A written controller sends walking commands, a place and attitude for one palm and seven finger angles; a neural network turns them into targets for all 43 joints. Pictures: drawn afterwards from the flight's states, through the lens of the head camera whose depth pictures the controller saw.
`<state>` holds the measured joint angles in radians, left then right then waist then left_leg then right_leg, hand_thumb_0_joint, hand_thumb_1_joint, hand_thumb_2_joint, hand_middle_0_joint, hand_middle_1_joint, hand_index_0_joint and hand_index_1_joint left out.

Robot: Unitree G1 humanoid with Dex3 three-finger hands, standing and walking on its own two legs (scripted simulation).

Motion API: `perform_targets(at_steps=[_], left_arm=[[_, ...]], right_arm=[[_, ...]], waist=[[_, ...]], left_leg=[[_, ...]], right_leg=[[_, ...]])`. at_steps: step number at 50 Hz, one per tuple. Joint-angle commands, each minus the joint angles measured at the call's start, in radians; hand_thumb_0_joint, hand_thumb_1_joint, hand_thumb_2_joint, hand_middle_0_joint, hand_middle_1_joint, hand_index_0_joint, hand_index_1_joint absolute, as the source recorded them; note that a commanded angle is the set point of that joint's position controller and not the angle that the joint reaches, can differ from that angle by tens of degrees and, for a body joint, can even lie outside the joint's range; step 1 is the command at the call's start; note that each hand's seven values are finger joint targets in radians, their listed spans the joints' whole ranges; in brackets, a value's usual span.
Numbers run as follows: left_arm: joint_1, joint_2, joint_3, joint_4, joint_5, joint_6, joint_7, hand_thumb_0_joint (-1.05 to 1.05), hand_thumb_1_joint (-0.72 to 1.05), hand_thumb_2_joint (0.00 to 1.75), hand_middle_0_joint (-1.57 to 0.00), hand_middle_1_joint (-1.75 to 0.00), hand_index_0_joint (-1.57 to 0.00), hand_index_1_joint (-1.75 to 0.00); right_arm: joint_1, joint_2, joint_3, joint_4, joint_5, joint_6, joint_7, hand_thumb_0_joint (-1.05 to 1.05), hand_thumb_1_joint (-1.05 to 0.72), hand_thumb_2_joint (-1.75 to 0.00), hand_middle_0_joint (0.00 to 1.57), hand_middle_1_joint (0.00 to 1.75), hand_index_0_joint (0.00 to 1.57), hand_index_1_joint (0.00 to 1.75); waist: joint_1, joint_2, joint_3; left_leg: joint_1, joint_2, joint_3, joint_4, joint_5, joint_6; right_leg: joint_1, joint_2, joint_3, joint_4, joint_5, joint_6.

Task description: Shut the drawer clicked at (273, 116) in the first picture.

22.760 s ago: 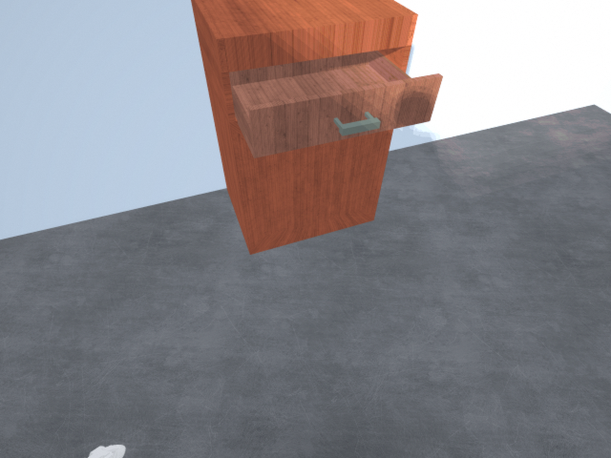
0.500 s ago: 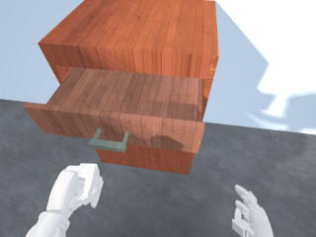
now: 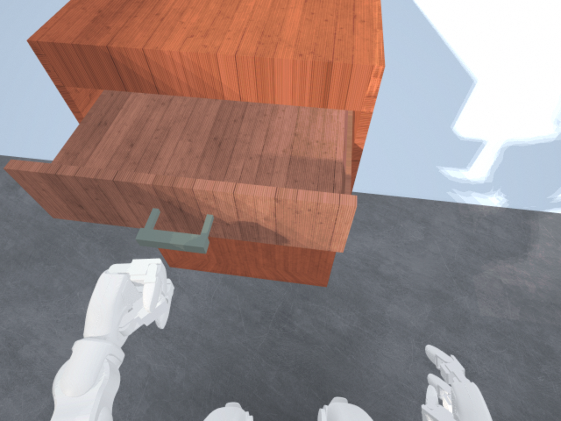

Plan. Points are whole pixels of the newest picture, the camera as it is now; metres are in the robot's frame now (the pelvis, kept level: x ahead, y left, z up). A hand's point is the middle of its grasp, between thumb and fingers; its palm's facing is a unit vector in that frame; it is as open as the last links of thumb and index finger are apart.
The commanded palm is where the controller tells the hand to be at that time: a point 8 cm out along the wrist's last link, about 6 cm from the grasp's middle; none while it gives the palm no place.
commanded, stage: bring the fist close to the handle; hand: left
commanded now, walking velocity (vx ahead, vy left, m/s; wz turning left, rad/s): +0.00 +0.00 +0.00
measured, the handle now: (177, 229) +0.40 +0.18 +0.00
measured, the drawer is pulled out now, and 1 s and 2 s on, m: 0.21 0.21 0.10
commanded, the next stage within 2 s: push the drawer shut in 0.78 s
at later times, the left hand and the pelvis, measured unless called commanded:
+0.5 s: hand (183, 287) +0.31 +0.15 -0.01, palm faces -0.13 -0.99 -0.03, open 3.3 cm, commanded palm +0.29 +0.21 +0.00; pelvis -0.02 +0.02 -0.03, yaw -1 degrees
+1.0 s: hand (183, 279) +0.32 +0.16 +0.00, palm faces -0.13 -0.99 -0.05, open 3.2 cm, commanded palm +0.31 +0.21 +0.00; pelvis -0.02 +0.02 -0.03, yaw +0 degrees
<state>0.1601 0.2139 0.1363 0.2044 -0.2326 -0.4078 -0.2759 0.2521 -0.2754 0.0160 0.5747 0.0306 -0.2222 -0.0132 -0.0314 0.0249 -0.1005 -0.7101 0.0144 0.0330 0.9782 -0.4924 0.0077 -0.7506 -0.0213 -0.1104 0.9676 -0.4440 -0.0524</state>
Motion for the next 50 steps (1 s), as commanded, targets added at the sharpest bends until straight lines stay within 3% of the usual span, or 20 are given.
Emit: perform_targets(at_steps=[1, 2, 3, 7, 11, 14, 16, 17, 21, 22, 25, 30, 32, 36, 38, 42, 44, 47, 49, 50], left_arm=[[-0.215, 0.137, 0.045, -0.169, -0.008, -0.083, -0.02, 0.0, 0.9, 0.9, -1.4, -1.6, -1.4, -1.6], [-0.228, 0.145, 0.051, -0.182, -0.009, -0.09, -0.015, 0.0, 0.9, 0.9, -1.4, -1.6, -1.4, -1.6], [-0.233, 0.152, 0.067, -0.196, -0.012, -0.099, -0.012, 0.0, 0.9, 0.9, -1.4, -1.6, -1.4, -1.6], [-0.292, 0.156, 0.076, -0.174, -0.011, -0.122, 0.011, 0.0, 0.9, 0.9, -1.4, -1.6, -1.4, -1.6], [-0.325, 0.112, 0.039, -0.041, 0.001, -0.098, 0.01, 0.0, 0.9, 0.9, -1.4, -1.6, -1.4, -1.6], [-0.337, 0.088, 0.006, -0.008, 0.01, -0.074, -0.004, 0.0, 0.9, 0.9, -1.4, -1.6, -1.4, -1.6], [-0.357, 0.091, 0.001, -0.036, 0.01, -0.067, -0.005, 0.0, 0.9, 0.9, -1.4, -1.6, -1.4, -1.6], [-0.353, 0.119, 0.031, -0.033, 0.009, -0.068, 0.003, 0.0, 0.9, 0.9, -1.4, -1.6, -1.4, -1.6], [-0.425, 0.147, 0.064, -0.097, 0.012, -0.104, 0.04, 0.0, 0.9, 0.9, -1.4, -1.6, -1.4, -1.6], [-0.426, 0.171, 0.081, -0.105, 0.015, -0.111, 0.053, 0.0, 0.9, 0.9, -1.4, -1.6, -1.4, -1.6], [-0.42, 0.126, 0.035, -0.117, 0.026, -0.118, 0.068, 0.0, 0.9, 0.9, -1.4, -1.6, -1.4, -1.6], [-0.338, 0.072, -0.032, -0.078, 0.031, -0.068, 0.056, 0.0, 0.9, 0.9, -1.4, -1.6, -1.4, -1.6], [-0.328, 0.087, -0.022, -0.056, 0.032, -0.045, 0.054, 0.0, 0.9, 0.9, -1.4, -1.6, -1.4, -1.6], [-0.415, 0.087, -0.02, -0.091, 0.028, -0.053, 0.074, 0.0, 0.9, 0.9, -1.4, -1.6, -1.4, -1.6], [-0.404, 0.129, 0.027, -0.118, 0.033, -0.078, 0.092, 0.0, 0.9, 0.9, -1.4, -1.6, -1.4, -1.6], [-0.428, 0.132, 0.018, -0.1, 0.046, -0.107, 0.106, 0.0, 0.9, 0.9, -1.4, -1.6, -1.4, -1.6], [-0.412, 0.111, -0.001, -0.081, 0.047, -0.102, 0.096, 0.0, 0.9, 0.9, -1.4, -1.6, -1.4, -1.6], [-0.504, 0.096, -0.04, -0.031, 0.055, -0.076, 0.079, 0.0, 0.9, 0.9, -1.4, -1.6, -1.4, -1.6], [-0.55, 0.09, -0.044, -0.026, 0.051, -0.061, 0.073, 0.0, 0.9, 0.9, -1.4, -1.6, -1.4, -1.6], [-0.547, 0.102, -0.028, -0.017, 0.048, -0.053, 0.074, 0.0, 0.9, 0.9, -1.4, -1.6, -1.4, -1.6]], right_arm=[[-0.035, -0.118, -0.058, -0.133, 0.002, -0.041, -0.004, 0.0, -0.9, -0.9, 0.2, 0.3, 0.2, 0.3], [-0.036, -0.118, -0.058, -0.133, -0.001, -0.039, -0.006, 0.0, -0.9, -0.9, 0.2, 0.3, 0.2, 0.3], [-0.031, -0.116, -0.06, -0.132, -0.003, -0.039, -0.006, 0.0, -0.9, -0.9, 0.2, 0.3, 0.2, 0.3], [-0.032, -0.113, -0.058, -0.118, -0.008, -0.036, -0.004, 0.0, -0.9, -0.9, 0.2, 0.3, 0.2, 0.3], [-0.032, -0.116, -0.057, -0.114, -0.004, -0.014, 0.001, 0.0, -0.9, -0.9, 0.2, 0.3, 0.2, 0.3], [-0.024, -0.123, -0.061, -0.127, -0.003, 0.002, 0.005, 0.0, -0.9, -0.9, 0.2, 0.3, 0.2, 0.3], [-0.022, -0.124, -0.062, -0.14, -0.003, 0.01, 0.007, 0.0, -0.9, -0.9, 0.2, 0.3, 0.2, 0.3], [-0.017, -0.128, -0.064, -0.139, -0.004, 0.015, 0.006, 0.0, -0.9, -0.9, 0.2, 0.3, 0.2, 0.3], [-0.02, -0.117, -0.063, -0.145, -0.01, 0.028, 0.007, 0.0, -0.9, -0.9, 0.2, 0.3, 0.2, 0.3], [-0.019, -0.12, -0.062, -0.145, -0.011, 0.031, 0.006, 0.0, -0.9, -0.9, 0.2, 0.3, 0.2, 0.3], [-0.022, -0.114, -0.059, -0.145, -0.013, 0.039, 0.012, 0.0, -0.9, -0.9, 0.2, 0.3, 0.2, 0.3], [-0.011, -0.122, -0.062, -0.157, -0.003, 0.063, 0.016, 0.0, -0.9, -0.9, 0.2, 0.3, 0.2, 0.3], [-0.01, -0.13, -0.062, -0.161, 0.001, 0.073, 0.012, 0.0, -0.9, -0.9, 0.2, 0.3, 0.2, 0.3], [-0.019, -0.123, -0.058, -0.166, 0.002, 0.08, 0.004, 0.0, -0.9, -0.9, 0.2, 0.3, 0.2, 0.3], [-0.017, -0.122, -0.059, -0.165, -0.004, 0.079, 0.0, 0.0, -0.9, -0.9, 0.2, 0.3, 0.2, 0.3], [-0.016, -0.119, -0.054, -0.154, -0.01, 0.079, 0.003, 0.0, -0.9, -0.9, 0.2, 0.3, 0.2, 0.3], [-0.019, -0.117, -0.054, -0.154, -0.009, 0.083, 0.008, 0.0, -0.9, -0.9, 0.2, 0.3, 0.2, 0.3], [-0.01, -0.127, -0.053, -0.144, -0.003, 0.091, 0.003, 0.0, -0.9, -0.9, 0.2, 0.3, 0.2, 0.3], [-0.004, -0.129, -0.055, -0.14, -0.002, 0.092, -0.001, 0.0, -0.9, -0.9, 0.2, 0.3, 0.2, 0.3], [0.003, -0.132, -0.057, -0.14, -0.001, 0.093, -0.002, 0.0, -0.9, -0.9, 0.2, 0.3, 0.2, 0.3]], waist=[[-0.016, -0.036, -0.261], [-0.012, -0.021, -0.271], [-0.006, -0.018, -0.329], [-0.005, 0.004, -0.355], [-0.024, -0.047, -0.302], [-0.021, -0.037, -0.324], [-0.013, -0.02, -0.356], [-0.009, -0.041, -0.372], [-0.002, -0.017, -0.423], [-0.001, -0.019, -0.416], [-0.006, 0.03, -0.427], [-0.018, -0.004, -0.383], [-0.024, -0.045, -0.358], [-0.033, -0.048, -0.328], [-0.011, -0.021, -0.367], [-0.02, 0.001, -0.362], [-0.02, 0.021, -0.368], [-0.055, -0.001, -0.34], [-0.051, 0.026, -0.363], [-0.048, 0.005, -0.373]], left_leg=[[-0.015, -0.024, -0.036, -0.071, 0.231, 0.015], [-0.018, -0.022, -0.037, -0.064, 0.241, 0.015], [-0.008, -0.023, -0.038, -0.055, 0.266, 0.016], [-0.022, -0.018, -0.045, -0.031, 0.289, 0.014], [-0.09, -0.018, -0.047, -0.01, 0.222, 0.012], [-0.095, -0.017, -0.05, 0.0, 0.231, 0.013], [-0.089, -0.018, -0.052, 0.005, 0.246, 0.012], [-0.097, -0.015, -0.055, 0.012, 0.264, 0.013], [-0.098, -0.016, -0.054, 0.027, 0.256, 0.012], [-0.1, -0.014, -0.057, 0.025, 0.264, 0.013], [-0.062, -0.012, -0.066, 0.02, 0.275, 0.008], [-0.06, -0.006, -0.073, 0.0, 0.262, 0.007], [-0.083, -0.005, -0.073, -0.004, 0.236, 0.011], [-0.102, -0.011, -0.069, -0.004, 0.169, 0.014], [-0.083, -0.011, -0.07, -0.001, 0.199, 0.013], [-0.085, -0.01, -0.072, 0.01, 0.21, 0.012], [-0.077, -0.01, -0.07, 0.012, 0.216, 0.01], [-0.086, -0.005, -0.079, 0.017, 0.19, 0.014], [-0.066, -0.006, -0.083, 0.016, 0.206, 0.01], [-0.057, -0.005, -0.084, 0.017, 0.219, 0.01]], right_leg=[[0.194, -0.011, 0.131, -0.122, 0.217, 0.043], [0.193, -0.009, 0.13, -0.109, 0.229, 0.04], [0.214, -0.009, 0.129, -0.093, 0.261, 0.04], [0.169, -0.003, 0.112, -0.047, 0.275, 0.037], [0.097, -0.002, 0.106, -0.031, 0.204, 0.039], [0.074, -0.002, 0.1, -0.012, 0.211, 0.036], [0.082, -0.004, 0.098, -0.001, 0.225, 0.033], [0.089, -0.001, 0.098, 0.008, 0.24, 0.032], [0.087, 0.0, 0.104, 0.027, 0.227, 0.034], [0.084, 0.004, 0.101, 0.03, 0.23, 0.033], [0.049, 0.004, 0.09, 0.04, 0.22, 0.03], [0.034, 0.006, 0.076, 0.02, 0.199, 0.031], [0.034, 0.008, 0.073, 0.009, 0.178, 0.031], [0.023, 0.004, 0.082, -0.007, 0.12, 0.034], [0.035, 0.007, 0.084, 0.008, 0.141, 0.028], [0.021, 0.008, 0.085, 0.018, 0.149, 0.027], [0.013, 0.006, 0.083, 0.022, 0.158, 0.027], [-0.025, 0.008, 0.079, 0.017, 0.132, 0.029], [-0.026, 0.005, 0.077, 0.02, 0.145, 0.028], [-0.019, 0.006, 0.076, 0.019, 0.156, 0.029]])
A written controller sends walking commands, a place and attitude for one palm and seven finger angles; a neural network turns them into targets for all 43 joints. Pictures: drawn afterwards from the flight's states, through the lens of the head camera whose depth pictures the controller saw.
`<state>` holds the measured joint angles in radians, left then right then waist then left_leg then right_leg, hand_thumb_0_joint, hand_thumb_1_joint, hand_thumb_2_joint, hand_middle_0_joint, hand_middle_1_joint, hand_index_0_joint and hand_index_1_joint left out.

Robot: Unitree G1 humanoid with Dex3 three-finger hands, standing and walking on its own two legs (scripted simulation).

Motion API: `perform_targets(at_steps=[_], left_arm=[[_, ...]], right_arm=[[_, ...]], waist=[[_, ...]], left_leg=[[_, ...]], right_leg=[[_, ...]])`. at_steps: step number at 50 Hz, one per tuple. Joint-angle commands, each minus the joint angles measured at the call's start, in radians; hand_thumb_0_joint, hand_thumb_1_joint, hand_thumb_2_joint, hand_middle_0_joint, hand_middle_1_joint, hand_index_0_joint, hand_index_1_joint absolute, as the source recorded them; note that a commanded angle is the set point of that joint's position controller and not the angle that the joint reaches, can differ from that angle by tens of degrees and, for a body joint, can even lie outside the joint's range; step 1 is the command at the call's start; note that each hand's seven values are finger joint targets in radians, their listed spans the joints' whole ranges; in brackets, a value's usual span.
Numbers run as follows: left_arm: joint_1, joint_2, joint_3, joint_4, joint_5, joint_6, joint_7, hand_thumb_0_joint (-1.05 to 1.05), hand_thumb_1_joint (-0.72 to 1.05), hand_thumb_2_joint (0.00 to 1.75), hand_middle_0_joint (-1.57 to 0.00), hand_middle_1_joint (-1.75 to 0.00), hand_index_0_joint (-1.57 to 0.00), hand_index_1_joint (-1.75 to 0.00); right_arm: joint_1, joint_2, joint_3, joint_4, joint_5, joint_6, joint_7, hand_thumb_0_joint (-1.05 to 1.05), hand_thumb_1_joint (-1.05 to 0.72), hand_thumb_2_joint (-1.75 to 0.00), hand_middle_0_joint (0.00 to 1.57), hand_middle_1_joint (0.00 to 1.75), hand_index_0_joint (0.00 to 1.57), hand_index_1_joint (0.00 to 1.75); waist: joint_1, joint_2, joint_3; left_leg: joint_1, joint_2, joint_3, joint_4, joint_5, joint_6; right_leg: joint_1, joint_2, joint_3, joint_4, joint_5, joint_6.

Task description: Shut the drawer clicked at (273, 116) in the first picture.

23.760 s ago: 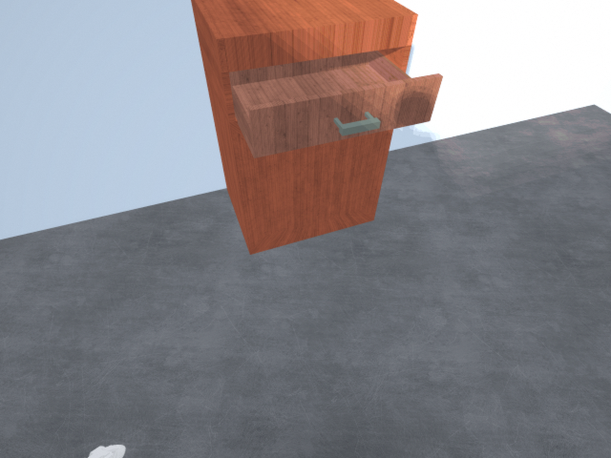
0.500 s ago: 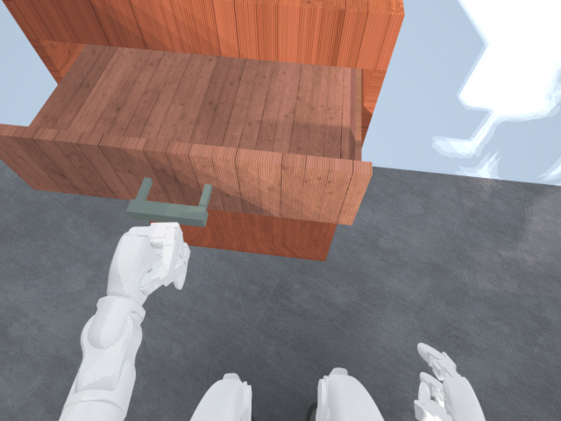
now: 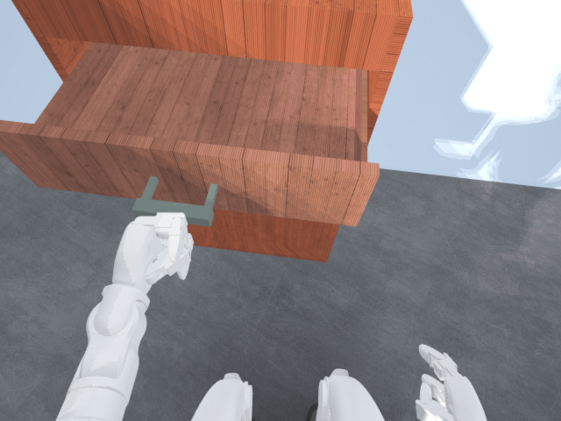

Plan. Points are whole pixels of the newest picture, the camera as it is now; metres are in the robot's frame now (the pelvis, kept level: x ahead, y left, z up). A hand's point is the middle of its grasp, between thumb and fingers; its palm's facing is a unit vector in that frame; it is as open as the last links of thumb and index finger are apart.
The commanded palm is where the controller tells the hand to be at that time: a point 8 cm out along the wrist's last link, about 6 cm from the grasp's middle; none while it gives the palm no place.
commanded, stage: push the drawer shut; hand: left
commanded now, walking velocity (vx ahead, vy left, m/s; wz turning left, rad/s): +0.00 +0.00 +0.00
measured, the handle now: (178, 199) +0.41 +0.16 +0.04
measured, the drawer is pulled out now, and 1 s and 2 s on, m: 0.21 0.10 0.00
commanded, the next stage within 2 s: none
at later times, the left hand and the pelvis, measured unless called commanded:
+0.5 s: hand (195, 224) +0.38 +0.13 +0.03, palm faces -0.12 -0.99 -0.05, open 2.9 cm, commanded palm +0.38 +0.18 +0.04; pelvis -0.02 +0.00 -0.01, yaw +1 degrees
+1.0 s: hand (201, 186) +0.45 +0.14 +0.03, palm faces -0.12 -0.99 -0.05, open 2.8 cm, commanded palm +0.45 +0.18 +0.04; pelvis -0.02 +0.01 -0.01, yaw +0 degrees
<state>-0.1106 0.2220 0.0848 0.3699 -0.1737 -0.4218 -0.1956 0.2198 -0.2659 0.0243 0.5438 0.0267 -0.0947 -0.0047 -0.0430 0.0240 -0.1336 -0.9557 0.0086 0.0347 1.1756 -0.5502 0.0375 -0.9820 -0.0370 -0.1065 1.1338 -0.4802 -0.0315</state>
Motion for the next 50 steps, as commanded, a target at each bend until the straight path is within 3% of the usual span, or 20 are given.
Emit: perform_targets(at_steps=[1, 2, 3, 4, 7, 10, 15, 21, 24, 26, 27, 28, 32, 34, 37, 38, 42, 43, 45, 50], left_arm=[[-0.299, 0.094, 0.025, -0.191, -0.016, -0.035, -0.005, 0.0, 0.9, 0.9, -1.4, -1.6, -1.4, -1.6], [-0.301, 0.117, 0.048, -0.194, -0.016, -0.036, 0.001, 0.0, 0.9, 0.9, -1.4, -1.6, -1.4, -1.6], [-0.317, 0.078, 0.013, -0.208, -0.017, -0.038, -0.001, 0.0, 0.9, 0.9, -1.4, -1.6, -1.4, -1.6], [-0.349, 0.083, 0.016, -0.202, -0.018, -0.038, 0.005, 0.0, 0.9, 0.9, -1.4, -1.6, -1.4, -1.6], [-0.47, 0.075, -0.002, -0.154, -0.009, -0.045, 0.022, 0.0, 0.9, 0.9, -1.4, -1.6, -1.4, -1.6], [-0.549, 0.103, 0.02, -0.114, -0.005, -0.063, 0.026, 0.0, 0.9, 0.9, -1.4, -1.6, -1.4, -1.6], [-0.646, 0.111, 0.013, -0.071, 0.002, -0.067, 0.021, 0.0, 0.9, 0.9, -1.4, -1.6, -1.4, -1.6], [-0.76, 0.11, 0.018, 0.039, 0.004, -0.053, 0.029, 0.0, 0.9, 0.9, -1.4, -1.6, -1.4, -1.6], [-0.786, 0.162, 0.072, 0.086, 0.004, -0.065, 0.035, 0.0, 0.9, 0.9, -1.4, -1.6, -1.4, -1.6], [-0.811, 0.164, 0.076, 0.12, 0.004, -0.074, 0.034, 0.0, 0.9, 0.9, -1.4, -1.6, -1.4, -1.6], [-0.822, 0.189, 0.094, 0.136, 0.009, -0.08, 0.034, 0.0, 0.9, 0.9, -1.4, -1.6, -1.4, -1.6], [-0.838, 0.168, 0.081, 0.142, 0.012, -0.086, 0.031, 0.0, 0.9, 0.9, -1.4, -1.6, -1.4, -1.6], [-0.894, 0.218, 0.121, 0.237, 0.015, -0.102, 0.032, 0.0, 0.9, 0.9, -1.4, -1.6, -1.4, -1.6], [-0.948, 0.203, 0.114, 0.29, 0.016, -0.109, 0.027, 0.0, 0.9, 0.9, -1.4, -1.6, -1.4, -1.6], [-1.002, 0.255, 0.147, 0.328, 0.025, -0.127, 0.022, 0.0, 0.9, 0.9, -1.4, -1.6, -1.4, -1.6], [-1.033, 0.222, 0.123, 0.34, 0.027, -0.129, 0.018, 0.0, 0.9, 0.9, -1.4, -1.6, -1.4, -1.6], [-1.094, 0.273, 0.162, 0.371, 0.029, -0.139, 0.016, 0.0, 0.9, 0.9, -1.4, -1.6, -1.4, -1.6], [-1.113, 0.248, 0.142, 0.375, 0.032, -0.141, 0.014, 0.0, 0.9, 0.9, -1.4, -1.6, -1.4, -1.6], [-1.123, 0.25, 0.153, 0.419, 0.029, -0.135, 0.015, 0.0, 0.9, 0.9, -1.4, -1.6, -1.4, -1.6], [-1.199, 0.285, 0.176, 0.464, 0.041, -0.137, 0.018, 0.0, 0.9, 0.9, -1.4, -1.6, -1.4, -1.6]], right_arm=[[0.034, -0.141, -0.064, -0.109, 0.003, -0.034, -0.013, 0.0, -0.9, -0.9, 0.2, 0.3, 0.2, 0.3], [0.043, -0.145, -0.066, -0.105, 0.002, -0.034, -0.015, 0.0, -0.9, -0.9, 0.2, 0.3, 0.2, 0.3], [0.04, -0.138, -0.066, -0.108, 0.003, -0.035, -0.013, 0.0, -0.9, -0.9, 0.2, 0.3, 0.2, 0.3], [0.045, -0.138, -0.067, -0.098, 0.003, -0.034, -0.015, 0.0, -0.9, -0.9, 0.2, 0.3, 0.2, 0.3], [0.049, -0.14, -0.063, -0.071, 0.002, -0.037, -0.021, 0.0, -0.9, -0.9, 0.2, 0.3, 0.2, 0.3], [0.05, -0.143, -0.061, -0.054, 0.003, -0.04, -0.027, 0.0, -0.9, -0.9, 0.2, 0.3, 0.2, 0.3], [0.061, -0.144, -0.059, -0.032, 0.003, -0.043, -0.031, 0.0, -0.9, -0.9, 0.2, 0.3, 0.2, 0.3], [0.075, -0.146, -0.056, -0.015, 0.005, -0.035, -0.028, 0.0, -0.9, -0.9, 0.2, 0.3, 0.2, 0.3], [0.091, -0.152, -0.056, -0.011, 0.002, -0.03, -0.026, 0.0, -0.9, -0.9, 0.2, 0.3, 0.2, 0.3], [0.093, -0.149, -0.053, -0.013, 0.002, -0.026, -0.025, 0.0, -0.9, -0.9, 0.2, 0.3, 0.2, 0.3], [0.1, -0.154, -0.052, -0.011, -0.001, -0.025, -0.025, 0.0, -0.9, -0.9, 0.2, 0.3, 0.2, 0.3], [0.104, -0.149, -0.051, -0.012, -0.002, -0.023, -0.02, 0.0, -0.9, -0.9, 0.2, 0.3, 0.2, 0.3], [0.114, -0.156, -0.049, -0.001, -0.003, -0.011, -0.02, 0.0, -0.9, -0.9, 0.2, 0.3, 0.2, 0.3], [0.12, -0.153, -0.048, 0.006, -0.003, -0.007, -0.017, 0.0, -0.9, -0.9, 0.2, 0.3, 0.2, 0.3], [0.14, -0.163, -0.048, 0.011, -0.009, -0.002, -0.019, 0.0, -0.9, -0.9, 0.2, 0.3, 0.2, 0.3], [0.146, -0.159, -0.047, 0.013, -0.01, 0.0, -0.016, 0.0, -0.9, -0.9, 0.2, 0.3, 0.2, 0.3], [0.176, -0.172, -0.053, 0.029, -0.018, 0.008, -0.013, 0.0, -0.9, -0.9, 0.2, 0.3, 0.2, 0.3], [0.178, -0.169, -0.052, 0.031, -0.018, 0.01, -0.01, 0.0, -0.9, -0.9, 0.2, 0.3, 0.2, 0.3], [0.183, -0.169, -0.051, 0.035, -0.02, 0.018, -0.007, 0.0, -0.9, -0.9, 0.2, 0.3, 0.2, 0.3], [0.208, -0.177, -0.053, 0.045, -0.027, 0.028, -0.003, 0.0, -0.9, -0.9, 0.2, 0.3, 0.2, 0.3]], waist=[[-0.034, 0.024, -0.357], [-0.03, 0.006, -0.377], [-0.037, 0.031, -0.393], [-0.046, 0.013, -0.391], [-0.077, -0.028, -0.343], [-0.08, -0.033, -0.35], [-0.083, 0.04, -0.409], [-0.096, 0.035, -0.396], [-0.088, 0.002, -0.412], [-0.094, -0.01, -0.399], [-0.087, 0.019, -0.404], [-0.091, 0.025, -0.417], [-0.105, -0.009, -0.36], [-0.119, -0.005, -0.34], [-0.114, 0.02, -0.377], [-0.125, 0.041, -0.399], [-0.129, 0.059, -0.46], [-0.137, 0.073, -0.47], [-0.141, 0.035, -0.448], [-0.162, 0.034, -0.452]], left_leg=[[0.195, -0.001, -0.085, -0.181, 0.296, -0.021], [0.21, 0.003, -0.093, -0.181, 0.336, -0.022], [0.233, 0.003, -0.09, -0.176, 0.355, -0.023], [0.231, 0.005, -0.092, -0.171, 0.351, -0.024], [0.187, 0.005, -0.095, -0.159, 0.28, -0.015], [0.158, -0.002, -0.09, -0.157, 0.215, -0.012], [0.21, -0.004, -0.1, -0.162, 0.228, -0.017], [0.188, -0.006, -0.1, -0.17, 0.177, -0.015], [0.167, -0.008, -0.099, -0.172, 0.183, -0.014], [0.14, -0.01, -0.09, -0.173, 0.172, -0.011], [0.142, -0.01, -0.091, -0.172, 0.18, -0.013], [0.158, -0.011, -0.091, -0.175, 0.186, -0.014], [0.1, -0.011, -0.084, -0.174, 0.132, -0.009], [0.081, -0.014, -0.078, -0.173, 0.099, -0.007], [0.09, -0.013, -0.085, -0.167, 0.121, -0.007], [0.112, -0.014, -0.085, -0.165, 0.137, -0.007], [0.152, -0.008, -0.1, -0.151, 0.186, -0.01], [0.173, -0.007, -0.103, -0.152, 0.204, -0.012], [0.133, -0.008, -0.097, -0.147, 0.185, -0.009], [0.13, -0.002, -0.107, -0.136, 0.203, -0.006]], right_leg=[[0.225, 0.02, 0.074, -0.147, 0.212, 0.007], [0.232, 0.022, 0.067, -0.135, 0.237, 0.005], [0.221, 0.02, 0.069, -0.135, 0.25, 0.009], [0.213, 0.019, 0.067, -0.135, 0.25, 0.011], [0.176, 0.021, 0.07, -0.143, 0.193, 0.014], [0.179, 0.019, 0.082, -0.154, 0.141, 0.015], [0.161, 0.018, 0.079, -0.148, 0.143, 0.009], [0.143, 0.023, 0.081, -0.162, 0.101, 0.01], [0.172, 0.025, 0.085, -0.164, 0.104, 0.009], [0.191, 0.025, 0.091, -0.173, 0.1, 0.011], [0.185, 0.028, 0.088, -0.162, 0.104, 0.006], [0.183, 0.029, 0.089, -0.165, 0.108, 0.007], [0.177, 0.032, 0.097, -0.178, 0.063, 0.008], [0.157, 0.031, 0.102, -0.184, 0.037, 0.011], [0.154, 0.032, 0.101, -0.166, 0.053, 0.006], [0.141, 0.034, 0.099, -0.161, 0.07, 0.008], [0.117, 0.036, 0.087, -0.138, 0.103, 0.006], [0.109, 0.037, 0.086, -0.14, 0.116, 0.007], [0.12, 0.039, 0.09, -0.148, 0.104, 0.009], [0.093, 0.042, 0.086, -0.136, 0.118, 0.01]])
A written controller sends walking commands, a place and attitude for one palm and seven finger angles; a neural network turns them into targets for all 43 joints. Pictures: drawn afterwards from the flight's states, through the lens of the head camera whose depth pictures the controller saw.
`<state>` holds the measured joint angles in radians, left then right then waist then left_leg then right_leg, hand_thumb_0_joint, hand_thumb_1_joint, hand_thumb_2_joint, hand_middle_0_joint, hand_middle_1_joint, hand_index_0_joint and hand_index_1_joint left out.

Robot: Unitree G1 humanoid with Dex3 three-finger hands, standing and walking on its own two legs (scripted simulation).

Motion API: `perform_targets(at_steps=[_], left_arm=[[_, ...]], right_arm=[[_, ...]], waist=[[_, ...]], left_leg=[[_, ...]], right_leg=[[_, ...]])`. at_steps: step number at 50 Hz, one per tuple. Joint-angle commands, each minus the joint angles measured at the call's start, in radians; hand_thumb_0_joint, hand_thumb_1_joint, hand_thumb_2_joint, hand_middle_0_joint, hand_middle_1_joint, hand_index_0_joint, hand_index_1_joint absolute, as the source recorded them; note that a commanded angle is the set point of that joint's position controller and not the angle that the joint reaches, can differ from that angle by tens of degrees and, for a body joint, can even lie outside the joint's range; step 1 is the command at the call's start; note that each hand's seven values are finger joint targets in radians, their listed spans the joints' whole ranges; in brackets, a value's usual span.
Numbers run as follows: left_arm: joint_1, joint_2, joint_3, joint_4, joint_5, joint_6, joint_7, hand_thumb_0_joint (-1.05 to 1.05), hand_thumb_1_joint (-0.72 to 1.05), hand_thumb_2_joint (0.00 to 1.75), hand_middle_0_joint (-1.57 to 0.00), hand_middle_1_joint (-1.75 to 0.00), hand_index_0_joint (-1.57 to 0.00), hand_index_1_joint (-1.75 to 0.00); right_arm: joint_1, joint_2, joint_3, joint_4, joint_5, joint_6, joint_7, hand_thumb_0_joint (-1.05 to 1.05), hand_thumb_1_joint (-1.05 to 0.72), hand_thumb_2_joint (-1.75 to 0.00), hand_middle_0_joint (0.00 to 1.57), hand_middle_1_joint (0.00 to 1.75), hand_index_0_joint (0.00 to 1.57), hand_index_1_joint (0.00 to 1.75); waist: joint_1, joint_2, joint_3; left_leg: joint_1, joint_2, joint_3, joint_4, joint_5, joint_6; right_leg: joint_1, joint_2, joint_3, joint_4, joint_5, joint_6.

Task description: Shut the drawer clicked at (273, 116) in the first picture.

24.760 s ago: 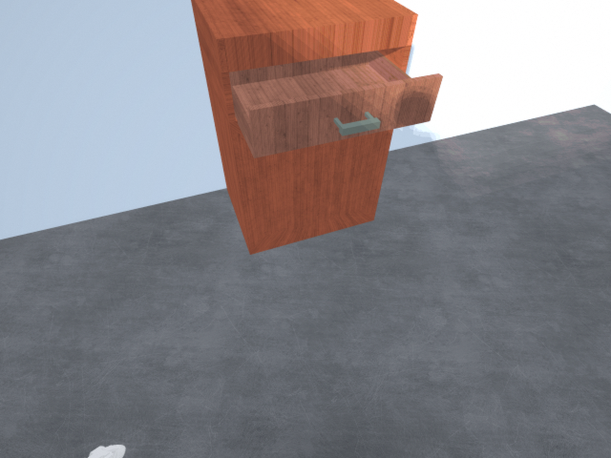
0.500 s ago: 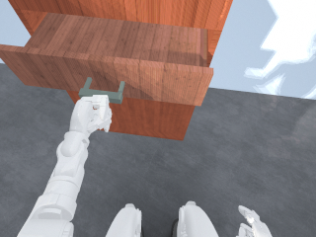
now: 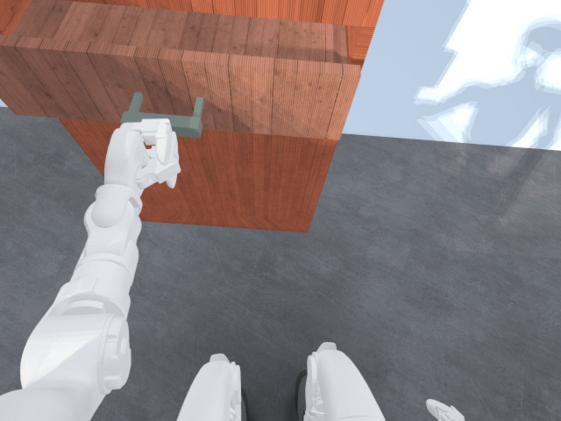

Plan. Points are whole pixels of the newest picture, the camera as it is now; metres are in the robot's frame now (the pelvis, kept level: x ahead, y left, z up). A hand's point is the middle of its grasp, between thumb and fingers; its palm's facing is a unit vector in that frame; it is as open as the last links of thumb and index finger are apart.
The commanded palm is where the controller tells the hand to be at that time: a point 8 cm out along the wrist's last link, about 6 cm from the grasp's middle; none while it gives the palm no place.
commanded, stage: push the drawer shut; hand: left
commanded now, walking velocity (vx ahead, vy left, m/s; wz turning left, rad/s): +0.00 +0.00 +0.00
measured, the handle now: (165, 113) +0.54 +0.15 +0.05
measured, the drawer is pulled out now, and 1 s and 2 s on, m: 0.10 0.00 0.00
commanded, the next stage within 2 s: pull the fist back off the drawer in 1.08 s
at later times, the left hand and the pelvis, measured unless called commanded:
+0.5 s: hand (181, 128) +0.52 +0.13 +0.04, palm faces -0.11 -0.99 -0.04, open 2.9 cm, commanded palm +0.53 +0.17 +0.05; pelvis +0.00 +0.00 -0.01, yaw -1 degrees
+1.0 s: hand (185, 107) +0.56 +0.12 +0.04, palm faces -0.09 -0.99 -0.05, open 2.9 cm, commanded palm +0.59 +0.15 +0.05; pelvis +0.00 +0.00 -0.02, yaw -1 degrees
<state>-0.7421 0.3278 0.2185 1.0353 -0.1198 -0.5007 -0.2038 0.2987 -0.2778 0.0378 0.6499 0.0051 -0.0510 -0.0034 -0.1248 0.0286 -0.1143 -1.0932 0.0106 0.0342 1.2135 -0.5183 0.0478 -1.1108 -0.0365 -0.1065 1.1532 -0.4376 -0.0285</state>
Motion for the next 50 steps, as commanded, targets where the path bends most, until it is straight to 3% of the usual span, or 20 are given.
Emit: perform_targets(at_steps=[1, 3, 4, 5, 9, 10, 13, 14, 20, 23, 24, 26, 32, 36, 37, 40, 43, 45, 47, 50], left_arm=[[-0.571, 0.174, 0.039, -0.2, -0.009, -0.06, 0.027, 0.0, 0.9, 0.9, -1.4, -1.6, -1.4, -1.6], [-0.603, 0.187, 0.048, -0.204, -0.003, -0.066, 0.028, 0.0, 0.9, 0.9, -1.4, -1.6, -1.4, -1.6], [-0.606, 0.16, 0.028, -0.206, -0.003, -0.067, 0.027, 0.0, 0.9, 0.9, -1.4, -1.6, -1.4, -1.6], [-0.592, 0.182, 0.054, -0.201, -0.002, -0.068, 0.032, 0.0, 0.9, 0.9, -1.4, -1.6, -1.4, -1.6], [-0.607, 0.178, 0.053, -0.163, 0.006, -0.062, 0.039, 0.0, 0.9, 0.9, -1.4, -1.6, -1.4, -1.6], [-0.639, 0.173, 0.043, -0.155, 0.01, -0.061, 0.042, 0.0, 0.9, 0.9, -1.4, -1.6, -1.4, -1.6], [-0.68, 0.19, 0.05, -0.121, 0.028, -0.058, 0.052, 0.0, 0.9, 0.9, -1.4, -1.6, -1.4, -1.6], [-0.704, 0.226, 0.076, -0.137, 0.029, -0.063, 0.058, 0.0, 0.9, 0.9, -1.4, -1.6, -1.4, -1.6], [-0.748, 0.262, 0.09, -0.093, 0.044, -0.053, 0.052, 0.0, 0.9, 0.9, -1.4, -1.6, -1.4, -1.6], [-0.765, 0.302, 0.115, -0.099, 0.05, -0.05, 0.046, 0.0, 0.9, 0.9, -1.4, -1.6, -1.4, -1.6], [-0.768, 0.295, 0.108, -0.069, 0.049, -0.04, 0.045, 0.0, 0.9, 0.9, -1.4, -1.6, -1.4, -1.6], [-0.794, 0.316, 0.118, -0.071, 0.054, -0.032, 0.044, 0.0, 0.9, 0.9, -1.4, -1.6, -1.4, -1.6], [-0.879, 0.275, 0.073, -0.075, 0.066, -0.024, 0.052, 0.0, 0.9, 0.9, -1.4, -1.6, -1.4, -1.6], [-0.91, 0.31, 0.1, -0.069, 0.075, -0.015, 0.07, 0.0, 0.9, 0.9, -1.4, -1.6, -1.4, -1.6], [-0.927, 0.284, 0.075, -0.063, 0.077, -0.014, 0.07, 0.0, 0.9, 0.9, -1.4, -1.6, -1.4, -1.6], [-0.966, 0.308, 0.08, -0.012, 0.095, 0.001, 0.081, 0.0, 0.9, 0.9, -1.4, -1.6, -1.4, -1.6], [-1.01, 0.354, 0.101, -0.013, 0.111, 0.003, 0.087, 0.0, 0.9, 0.9, -1.4, -1.6, -1.4, -1.6], [-1.019, 0.371, 0.107, 0.005, 0.116, 0.009, 0.087, 0.0, 0.9, 0.9, -1.4, -1.6, -1.4, -1.6], [-1.073, 0.34, 0.08, -0.014, 0.11, 0.008, 0.083, 0.0, 0.9, 0.9, -1.4, -1.6, -1.4, -1.6], [-1.098, 0.374, 0.089, 0.007, 0.109, 0.022, 0.085, 0.0, 0.9, 0.9, -1.4, -1.6, -1.4, -1.6]], right_arm=[[0.132, -0.164, -0.066, -0.066, -0.007, -0.013, -0.003, 0.0, -0.9, -0.9, 0.2, 0.3, 0.2, 0.3], [0.147, -0.167, -0.066, -0.062, -0.012, -0.01, 0.002, 0.0, -0.9, -0.9, 0.2, 0.3, 0.2, 0.3], [0.148, -0.164, -0.068, -0.063, -0.014, -0.006, 0.005, 0.0, -0.9, -0.9, 0.2, 0.3, 0.2, 0.3], [0.155, -0.168, -0.07, -0.062, -0.016, -0.002, 0.007, 0.0, -0.9, -0.9, 0.2, 0.3, 0.2, 0.3], [0.164, -0.165, -0.067, -0.063, -0.018, 0.015, 0.014, 0.0, -0.9, -0.9, 0.2, 0.3, 0.2, 0.3], [0.165, -0.164, -0.066, -0.06, -0.018, 0.018, 0.014, 0.0, -0.9, -0.9, 0.2, 0.3, 0.2, 0.3], [0.178, -0.169, -0.064, -0.054, -0.022, 0.023, 0.014, 0.0, -0.9, -0.9, 0.2, 0.3, 0.2, 0.3], [0.182, -0.172, -0.064, -0.051, -0.026, 0.025, 0.012, 0.0, -0.9, -0.9, 0.2, 0.3, 0.2, 0.3], [0.197, -0.171, -0.059, -0.051, -0.032, 0.037, 0.015, 0.0, -0.9, -0.9, 0.2, 0.3, 0.2, 0.3], [0.211, -0.178, -0.057, -0.056, -0.035, 0.043, 0.016, 0.0, -0.9, -0.9, 0.2, 0.3, 0.2, 0.3], [0.209, -0.175, -0.056, -0.051, -0.034, 0.047, 0.016, 0.0, -0.9, -0.9, 0.2, 0.3, 0.2, 0.3], [0.217, -0.178, -0.053, -0.05, -0.036, 0.051, 0.015, 0.0, -0.9, -0.9, 0.2, 0.3, 0.2, 0.3], [0.245, -0.182, -0.055, -0.037, -0.046, 0.058, 0.023, 0.0, -0.9, -0.9, 0.2, 0.3, 0.2, 0.3], [0.263, -0.187, -0.055, -0.029, -0.052, 0.064, 0.026, 0.0, -0.9, -0.9, 0.2, 0.3, 0.2, 0.3], [0.266, -0.184, -0.053, -0.029, -0.053, 0.064, 0.029, 0.0, -0.9, -0.9, 0.2, 0.3, 0.2, 0.3], [0.274, -0.188, -0.048, -0.018, -0.055, 0.069, 0.028, 0.0, -0.9, -0.9, 0.2, 0.3, 0.2, 0.3], [0.291, -0.192, -0.043, -0.02, -0.06, 0.066, 0.029, 0.0, -0.9, -0.9, 0.2, 0.3, 0.2, 0.3], [0.293, -0.192, -0.041, -0.02, -0.06, 0.068, 0.028, 0.0, -0.9, -0.9, 0.2, 0.3, 0.2, 0.3], [0.3, -0.188, -0.041, -0.016, -0.06, 0.062, 0.027, 0.0, -0.9, -0.9, 0.2, 0.3, 0.2, 0.3], [0.3, -0.194, -0.033, -0.014, -0.058, 0.057, 0.023, 0.0, -0.9, -0.9, 0.2, 0.3, 0.2, 0.3]], waist=[[-0.076, 0.046, -0.484], [-0.076, 0.081, -0.515], [-0.082, 0.094, -0.525], [-0.073, 0.087, -0.533], [-0.084, 0.066, -0.505], [-0.101, 0.055, -0.485], [-0.114, 0.065, -0.469], [-0.113, 0.065, -0.483], [-0.128, 0.093, -0.516], [-0.12, 0.134, -0.563], [-0.135, 0.111, -0.537], [-0.136, 0.118, -0.538], [-0.167, 0.185, -0.559], [-0.175, 0.171, -0.577], [-0.182, 0.182, -0.579], [-0.201, 0.174, -0.516], [-0.206, 0.194, -0.563], [-0.214, 0.189, -0.558], [-0.234, 0.191, -0.558], [-0.244, 0.193, -0.53]], left_leg=[[0.273, -0.006, -0.107, -0.173, 0.175, -0.017], [0.323, -0.002, -0.119, -0.173, 0.217, -0.022], [0.346, 0.0, -0.124, -0.174, 0.237, -0.025], [0.355, 0.003, -0.129, -0.174, 0.254, -0.028], [0.322, 0.003, -0.122, -0.167, 0.257, -0.025], [0.306, 0.004, -0.122, -0.165, 0.236, -0.021], [0.296, 0.003, -0.127, -0.162, 0.211, -0.019], [0.29, 0.004, -0.127, -0.156, 0.215, -0.018], [0.265, 0.002, -0.118, -0.131, 0.231, -0.015], [0.3, 0.004, -0.127, -0.126, 0.274, -0.018], [0.278, 0.005, -0.122, -0.121, 0.264, -0.015], [0.27, 0.007, -0.13, -0.12, 0.266, -0.016], [0.364, 0.021, -0.17, -0.116, 0.322, -0.026], [0.348, 0.021, -0.165, -0.107, 0.327, -0.022], [0.349, 0.02, -0.166, -0.102, 0.33, -0.022], [0.298, 0.021, -0.167, -0.104, 0.268, -0.02], [0.298, 0.018, -0.166, -0.093, 0.273, -0.016], [0.28, 0.019, -0.163, -0.085, 0.277, -0.014], [0.277, 0.019, -0.165, -0.077, 0.268, -0.009], [0.223, 0.014, -0.156, -0.079, 0.202, -0.006]], right_leg=[[0.222, 0.042, 0.088, -0.154, 0.075, 0.006], [0.196, 0.046, 0.077, -0.14, 0.099, 0.003], [0.187, 0.046, 0.074, -0.139, 0.111, 0.003], [0.189, 0.047, 0.072, -0.137, 0.12, 0.002], [0.193, 0.051, 0.072, -0.14, 0.128, 0.005], [0.183, 0.052, 0.074, -0.143, 0.117, 0.007], [0.154, 0.054, 0.074, -0.143, 0.094, 0.006], [0.163, 0.053, 0.075, -0.137, 0.099, 0.007], [0.173, 0.055, 0.084, -0.135, 0.114, 0.007], [0.172, 0.059, 0.08, -0.126, 0.137, 0.003], [0.168, 0.059, 0.082, -0.133, 0.135, 0.006], [0.166, 0.06, 0.079, -0.127, 0.134, 0.005], [0.069, 0.061, 0.059, -0.11, 0.147, 0.004], [0.087, 0.064, 0.063, -0.117, 0.155, 0.007], [0.074, 0.064, 0.063, -0.112, 0.158, 0.006], [0.048, 0.065, 0.061, -0.118, 0.118, 0.007], [0.057, 0.068, 0.064, -0.111, 0.121, 0.005], [0.056, 0.069, 0.066, -0.112, 0.123, 0.005], [0.041, 0.07, 0.068, -0.112, 0.123, 0.007], [0.048, 0.072, 0.076, -0.123, 0.082, 0.008]])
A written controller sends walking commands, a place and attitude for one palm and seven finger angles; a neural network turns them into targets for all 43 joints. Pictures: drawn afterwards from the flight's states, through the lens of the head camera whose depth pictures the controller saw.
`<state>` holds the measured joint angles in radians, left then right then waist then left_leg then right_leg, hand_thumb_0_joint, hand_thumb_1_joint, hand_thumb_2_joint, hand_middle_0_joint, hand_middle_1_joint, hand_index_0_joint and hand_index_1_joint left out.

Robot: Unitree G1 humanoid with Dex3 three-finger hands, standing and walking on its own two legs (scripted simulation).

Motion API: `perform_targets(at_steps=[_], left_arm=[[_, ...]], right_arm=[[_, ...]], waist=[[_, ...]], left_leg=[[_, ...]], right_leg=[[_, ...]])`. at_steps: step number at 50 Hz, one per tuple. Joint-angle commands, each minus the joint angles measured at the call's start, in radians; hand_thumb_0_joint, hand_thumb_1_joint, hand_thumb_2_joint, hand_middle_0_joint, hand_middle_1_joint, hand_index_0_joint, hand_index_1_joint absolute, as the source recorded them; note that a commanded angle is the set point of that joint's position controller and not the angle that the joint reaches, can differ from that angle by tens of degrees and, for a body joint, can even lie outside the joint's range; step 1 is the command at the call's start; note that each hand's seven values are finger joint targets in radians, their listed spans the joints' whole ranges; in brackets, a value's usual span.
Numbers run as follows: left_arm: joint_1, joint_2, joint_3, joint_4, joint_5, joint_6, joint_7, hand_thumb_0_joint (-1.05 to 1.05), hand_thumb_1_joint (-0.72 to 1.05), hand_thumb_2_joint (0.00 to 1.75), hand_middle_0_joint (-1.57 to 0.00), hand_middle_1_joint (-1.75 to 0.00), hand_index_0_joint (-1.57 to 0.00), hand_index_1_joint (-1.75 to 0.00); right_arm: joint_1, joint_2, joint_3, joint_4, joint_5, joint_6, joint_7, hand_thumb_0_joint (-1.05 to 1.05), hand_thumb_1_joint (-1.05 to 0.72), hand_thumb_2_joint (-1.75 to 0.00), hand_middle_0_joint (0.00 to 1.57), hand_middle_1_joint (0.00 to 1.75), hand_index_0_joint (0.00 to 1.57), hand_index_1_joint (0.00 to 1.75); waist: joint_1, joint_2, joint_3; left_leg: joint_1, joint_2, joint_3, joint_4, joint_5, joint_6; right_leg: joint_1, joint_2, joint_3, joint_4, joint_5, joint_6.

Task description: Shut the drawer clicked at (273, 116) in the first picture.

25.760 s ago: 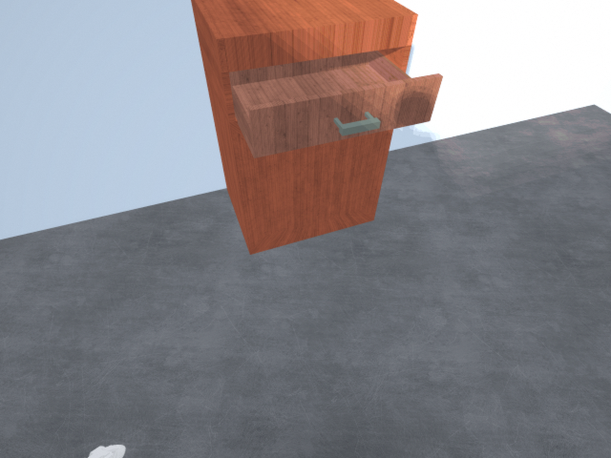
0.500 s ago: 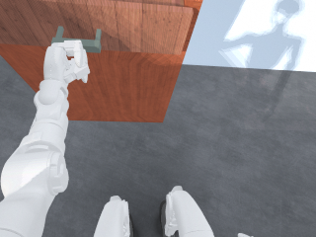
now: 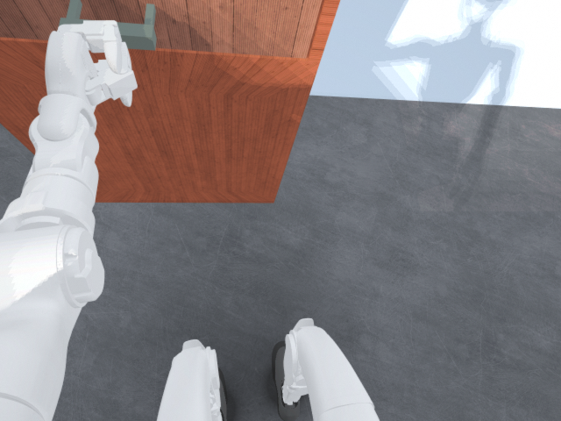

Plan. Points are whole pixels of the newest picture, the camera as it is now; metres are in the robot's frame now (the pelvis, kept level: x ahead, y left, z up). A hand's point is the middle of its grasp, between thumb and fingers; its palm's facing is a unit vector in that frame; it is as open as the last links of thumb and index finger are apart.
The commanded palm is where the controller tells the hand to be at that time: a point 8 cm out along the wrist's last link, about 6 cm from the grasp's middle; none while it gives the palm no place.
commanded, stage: push the drawer shut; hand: left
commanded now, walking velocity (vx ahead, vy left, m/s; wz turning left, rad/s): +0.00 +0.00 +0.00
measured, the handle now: (111, 22) +0.64 +0.15 +0.07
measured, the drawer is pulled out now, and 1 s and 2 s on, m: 0.00 0.00 0.00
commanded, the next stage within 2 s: pull the fist back off the drawer in 0.08 s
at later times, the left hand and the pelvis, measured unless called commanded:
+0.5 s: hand (121, 70) +0.56 +0.14 +0.06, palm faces -0.09 -0.99 -0.05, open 3.0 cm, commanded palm +0.56 +0.15 +0.07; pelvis -0.02 +0.01 -0.01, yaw -1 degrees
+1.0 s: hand (132, 78) +0.55 +0.13 +0.06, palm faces -0.06 -1.00 -0.03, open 3.2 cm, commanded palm +0.51 +0.17 +0.07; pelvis +0.03 +0.00 +0.02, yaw -1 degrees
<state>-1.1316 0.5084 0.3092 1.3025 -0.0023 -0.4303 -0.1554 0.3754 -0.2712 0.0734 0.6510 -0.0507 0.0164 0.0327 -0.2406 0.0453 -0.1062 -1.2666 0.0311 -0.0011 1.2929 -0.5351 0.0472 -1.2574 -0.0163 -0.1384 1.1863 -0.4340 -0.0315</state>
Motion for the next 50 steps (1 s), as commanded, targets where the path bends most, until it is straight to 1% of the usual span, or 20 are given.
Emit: perform_targets(at_steps=[1, 2, 4, 6, 11, 12, 15, 17, 21, 23, 26, 28, 30, 33, 36, 39, 41, 44, 48, 50], left_arm=[[-0.714, 0.22, 0.013, -0.26, -0.006, -0.046, 0.037, 0.0, 0.9, 0.9, -1.4, -1.6, -1.4, -1.6], [-0.729, 0.2, -0.011, -0.261, -0.006, -0.045, 0.032, 0.0, 0.9, 0.9, -1.4, -1.6, -1.4, -1.6], [-0.737, 0.238, 0.005, -0.249, -0.009, -0.036, 0.029, 0.0, 0.9, 0.9, -1.4, -1.6, -1.4, -1.6], [-0.744, 0.2, -0.026, -0.233, -0.015, -0.022, 0.025, 0.0, 0.9, 0.9, -1.4, -1.6, -1.4, -1.6], [-0.78, 0.224, -0.022, -0.259, -0.015, -0.012, 0.025, 0.0, 0.9, 0.9, -1.4, -1.6, -1.4, -1.6], [-0.778, 0.201, -0.033, -0.247, -0.015, -0.009, 0.024, 0.0, 0.9, 0.9, -1.4, -1.6, -1.4, -1.6], [-0.783, 0.211, -0.019, -0.263, -0.014, -0.008, 0.026, 0.0, 0.9, 0.9, -1.4, -1.6, -1.4, -1.6], [-0.757, 0.19, -0.023, -0.23, -0.013, -0.001, 0.025, 0.0, 0.9, 0.9, -1.4, -1.6, -1.4, -1.6], [-0.708, 0.191, -0.01, -0.206, -0.01, 0.01, 0.026, 0.0, 0.9, 0.9, -1.4, -1.6, -1.4, -1.6], [-0.694, 0.212, 0.013, -0.233, -0.011, 0.002, 0.022, 0.0, 0.9, 0.9, -1.4, -1.6, -1.4, -1.6], [-0.632, 0.164, -0.005, -0.238, -0.017, 0.001, 0.021, 0.0, 0.9, 0.9, -1.4, -1.6, -1.4, -1.6], [-0.58, 0.186, 0.02, -0.231, -0.017, 0.001, 0.02, 0.0, 0.9, 0.9, -1.4, -1.6, -1.4, -1.6], [-0.564, 0.155, -0.002, -0.267, -0.019, -0.003, 0.019, 0.0, 0.9, 0.9, -1.4, -1.6, -1.4, -1.6], [-0.476, 0.16, 0.022, -0.303, -0.024, -0.016, 0.02, 0.0, 0.9, 0.9, -1.4, -1.6, -1.4, -1.6], [-0.378, 0.142, 0.031, -0.323, -0.036, -0.021, 0.018, 0.0, 0.9, 0.9, -1.4, -1.6, -1.4, -1.6], [-0.29, 0.128, 0.037, -0.401, -0.046, -0.043, 0.014, 0.0, 0.9, 0.9, -1.4, -1.6, -1.4, -1.6], [-0.27, 0.084, 0.011, -0.404, -0.052, -0.046, 0.018, 0.0, 0.9, 0.9, -1.4, -1.6, -1.4, -1.6], [-0.242, 0.122, 0.049, -0.395, -0.052, -0.059, 0.028, 0.0, 0.9, 0.9, -1.4, -1.6, -1.4, -1.6], [-0.22, 0.077, 0.024, -0.423, -0.051, -0.085, 0.028, 0.0, 0.9, 0.9, -1.4, -1.6, -1.4, -1.6], [-0.133, 0.11, 0.055, -0.495, -0.058, -0.1, 0.016, 0.0, 0.9, 0.9, -1.4, -1.6, -1.4, -1.6]], right_arm=[[0.223, -0.203, -0.068, -0.014, -0.001, -0.014, -0.016, 0.0, -0.9, -0.9, 0.2, 0.3, 0.2, 0.3], [0.222, -0.201, -0.066, -0.016, 0.0, -0.019, -0.017, 0.0, -0.9, -0.9, 0.2, 0.3, 0.2, 0.3], [0.219, -0.207, -0.059, -0.013, 0.002, -0.026, -0.022, 0.0, -0.9, -0.9, 0.2, 0.3, 0.2, 0.3], [0.213, -0.206, -0.056, -0.012, 0.006, -0.037, -0.025, 0.0, -0.9, -0.9, 0.2, 0.3, 0.2, 0.3], [0.222, -0.218, -0.054, -0.002, 0.003, -0.062, -0.031, 0.0, -0.9, -0.9, 0.2, 0.3, 0.2, 0.3], [0.228, -0.217, -0.055, -0.002, 0.002, -0.063, -0.029, 0.0, -0.9, -0.9, 0.2, 0.3, 0.2, 0.3], [0.234, -0.221, -0.057, -0.005, -0.004, -0.063, -0.022, 0.0, -0.9, -0.9, 0.2, 0.3, 0.2, 0.3], [0.237, -0.223, -0.058, -0.005, -0.005, -0.061, -0.017, 0.0, -0.9, -0.9, 0.2, 0.3, 0.2, 0.3], [0.229, -0.223, -0.06, -0.015, -0.003, -0.053, -0.009, 0.0, -0.9, -0.9, 0.2, 0.3, 0.2, 0.3], [0.234, -0.225, -0.06, -0.023, -0.006, -0.05, -0.004, 0.0, -0.9, -0.9, 0.2, 0.3, 0.2, 0.3], [0.227, -0.22, -0.065, -0.029, -0.003, -0.04, 0.002, 0.0, -0.9, -0.9, 0.2, 0.3, 0.2, 0.3], [0.23, -0.222, -0.065, -0.036, -0.002, -0.032, 0.004, 0.0, -0.9, -0.9, 0.2, 0.3, 0.2, 0.3], [0.222, -0.215, -0.07, -0.043, 0.003, -0.024, 0.006, 0.0, -0.9, -0.9, 0.2, 0.3, 0.2, 0.3], [0.223, -0.211, -0.076, -0.055, 0.004, -0.011, 0.012, 0.0, -0.9, -0.9, 0.2, 0.3, 0.2, 0.3], [0.21, -0.2, -0.082, -0.068, 0.011, 0.005, 0.015, 0.0, -0.9, -0.9, 0.2, 0.3, 0.2, 0.3], [0.201, -0.19, -0.09, -0.084, 0.015, 0.018, 0.019, 0.0, -0.9, -0.9, 0.2, 0.3, 0.2, 0.3], [0.19, -0.182, -0.093, -0.086, 0.018, 0.027, 0.02, 0.0, -0.9, -0.9, 0.2, 0.3, 0.2, 0.3], [0.191, -0.178, -0.095, -0.085, 0.021, 0.037, 0.015, 0.0, -0.9, -0.9, 0.2, 0.3, 0.2, 0.3], [0.184, -0.165, -0.099, -0.089, 0.018, 0.043, 0.014, 0.0, -0.9, -0.9, 0.2, 0.3, 0.2, 0.3], [0.18, -0.166, -0.106, -0.11, 0.023, 0.049, 0.016, 0.0, -0.9, -0.9, 0.2, 0.3, 0.2, 0.3]], waist=[[-0.126, 0.177, -0.545], [-0.134, 0.206, -0.551], [-0.136, 0.212, -0.546], [-0.148, 0.215, -0.518], [-0.145, 0.261, -0.575], [-0.151, 0.272, -0.57], [-0.14, 0.263, -0.601], [-0.141, 0.245, -0.563], [-0.124, 0.206, -0.53], [-0.103, 0.234, -0.556], [-0.092, 0.211, -0.54], [-0.076, 0.196, -0.529], [-0.071, 0.199, -0.548], [-0.036, 0.202, -0.578], [-0.017, 0.14, -0.575], [0.021, 0.155, -0.618], [0.006, 0.12, -0.58], [0.014, 0.065, -0.541], [0.019, 0.092, -0.557], [0.065, 0.109, -0.631]], left_leg=[[0.386, -0.006, -0.119, -0.156, 0.201, -0.004], [0.397, -0.006, -0.119, -0.155, 0.196, -0.003], [0.374, -0.005, -0.119, -0.155, 0.17, -0.003], [0.359, -0.003, -0.12, -0.163, 0.126, -0.001], [0.42, 0.003, -0.15, -0.17, 0.122, -0.009], [0.446, 0.006, -0.161, -0.176, 0.133, -0.011], [0.455, 0.004, -0.171, -0.17, 0.148, -0.016], [0.451, 0.008, -0.184, -0.18, 0.122, -0.016], [0.391, 0.005, -0.174, -0.186, 0.069, -0.012], [0.428, 0.006, -0.18, -0.191, 0.095, -0.018], [0.448, 0.011, -0.191, -0.203, 0.111, -0.022], [0.448, 0.011, -0.183, -0.207, 0.13, -0.023], [0.458, 0.009, -0.174, -0.207, 0.151, -0.021], [0.513, 0.011, -0.171, -0.216, 0.234, -0.032], [0.479, 0.003, -0.128, -0.209, 0.281, -0.023], [0.536, 0.003, -0.113, -0.215, 0.39, -0.029], [0.52, 0.003, -0.1, -0.214, 0.398, -0.025], [0.459, -0.006, -0.075, -0.213, 0.393, -0.016], [0.497, -0.009, -0.062, -0.207, 0.475, -0.019], [0.541, -0.013, -0.051, -0.219, 0.539, -0.022]], right_leg=[[0.197, 0.052, 0.109, -0.156, 0.066, 0.01], [0.173, 0.052, 0.11, -0.153, 0.062, 0.008], [0.174, 0.052, 0.11, -0.153, 0.045, 0.009], [0.159, 0.051, 0.113, -0.161, 0.018, 0.01], [0.115, 0.048, 0.096, -0.141, 0.019, 0.007], [0.089, 0.05, 0.089, -0.136, 0.027, 0.006], [0.103, 0.048, 0.088, -0.132, 0.038, 0.006], [0.076, 0.047, 0.082, -0.132, 0.029, 0.005], [0.103, 0.046, 0.089, -0.139, -0.001, 0.005], [0.103, 0.045, 0.084, -0.128, 0.014, 0.002], [0.099, 0.044, 0.079, -0.128, 0.028, 0.003], [0.115, 0.046, 0.077, -0.129, 0.034, 0.002], [0.134, 0.045, 0.08, -0.134, 0.044, 0.003], [0.165, 0.047, 0.075, -0.132, 0.085, -0.001], [0.254, 0.051, 0.086, -0.154, 0.116, 0.003], [0.313, 0.052, 0.085, -0.154, 0.191, 0.001], [0.323, 0.054, 0.09, -0.163, 0.216, 0.006], [0.386, 0.053, 0.102, -0.167, 0.252, 0.009], [0.408, 0.051, 0.108, -0.158, 0.334, 0.009], [0.489, 0.05, 0.117, -0.163, 0.398, 0.006]])
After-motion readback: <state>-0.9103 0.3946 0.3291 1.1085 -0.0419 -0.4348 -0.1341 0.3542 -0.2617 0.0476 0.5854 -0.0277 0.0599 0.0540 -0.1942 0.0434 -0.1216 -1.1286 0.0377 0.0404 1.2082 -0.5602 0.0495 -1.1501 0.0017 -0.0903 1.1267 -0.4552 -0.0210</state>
